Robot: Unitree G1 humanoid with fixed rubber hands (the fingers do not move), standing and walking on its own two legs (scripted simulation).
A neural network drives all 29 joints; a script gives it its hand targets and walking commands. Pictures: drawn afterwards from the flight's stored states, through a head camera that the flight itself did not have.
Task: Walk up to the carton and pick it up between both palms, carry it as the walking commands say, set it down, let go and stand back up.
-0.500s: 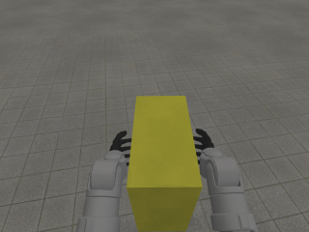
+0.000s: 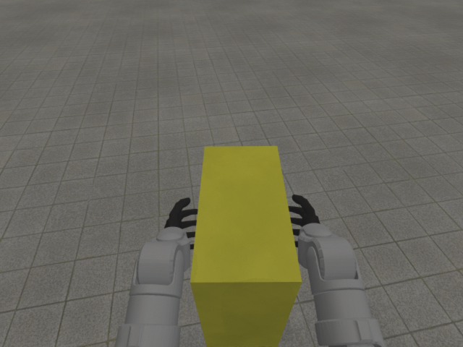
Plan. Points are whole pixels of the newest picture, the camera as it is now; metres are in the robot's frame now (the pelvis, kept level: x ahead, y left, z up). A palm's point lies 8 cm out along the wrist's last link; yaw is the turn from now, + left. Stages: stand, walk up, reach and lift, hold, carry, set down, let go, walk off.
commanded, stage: carry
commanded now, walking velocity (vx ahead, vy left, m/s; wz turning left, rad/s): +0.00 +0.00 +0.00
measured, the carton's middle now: (241, 247) +0.33 +0.00 -0.01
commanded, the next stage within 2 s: hold in 0.26 s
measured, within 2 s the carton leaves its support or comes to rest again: neither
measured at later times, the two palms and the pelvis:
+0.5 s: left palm (162, 252) +0.28 +0.14 +0.06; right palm (296, 241) +0.30 -0.09 +0.06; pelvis -0.01 +0.00 +0.01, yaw -3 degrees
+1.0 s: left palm (174, 255) +0.28 +0.12 +0.05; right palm (310, 255) +0.28 -0.11 +0.05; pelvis -0.04 +0.00 +0.00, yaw -4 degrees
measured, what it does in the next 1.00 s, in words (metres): stands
